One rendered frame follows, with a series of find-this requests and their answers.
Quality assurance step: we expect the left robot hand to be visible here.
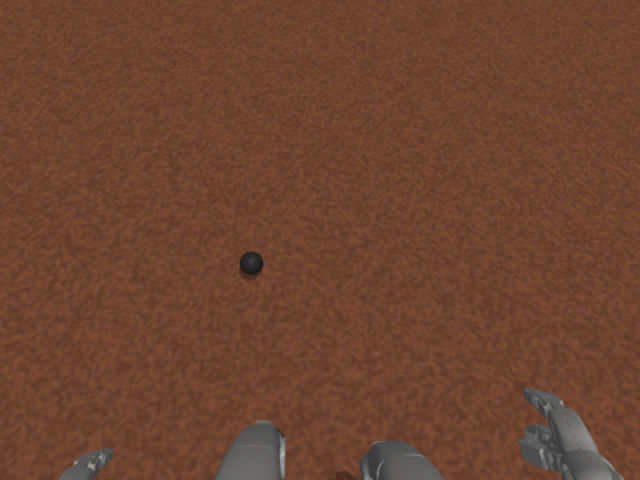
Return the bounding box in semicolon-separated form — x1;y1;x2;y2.
58;448;113;480

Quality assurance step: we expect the ball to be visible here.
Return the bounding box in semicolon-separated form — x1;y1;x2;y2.
240;252;263;275

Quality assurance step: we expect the right robot hand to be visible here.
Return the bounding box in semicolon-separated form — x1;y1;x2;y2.
518;388;599;474

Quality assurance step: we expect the right robot arm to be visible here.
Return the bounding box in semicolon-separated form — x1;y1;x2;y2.
560;449;625;480

